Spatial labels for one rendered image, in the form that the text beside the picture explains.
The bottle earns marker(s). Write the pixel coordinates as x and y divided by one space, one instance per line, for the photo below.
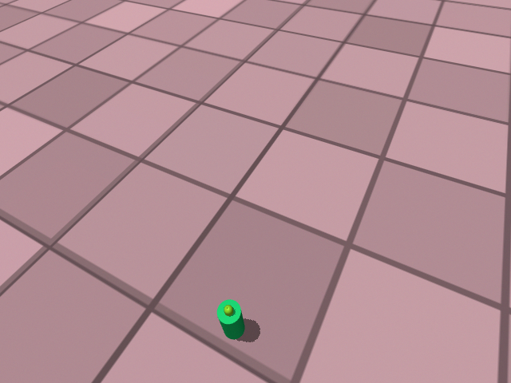
231 319

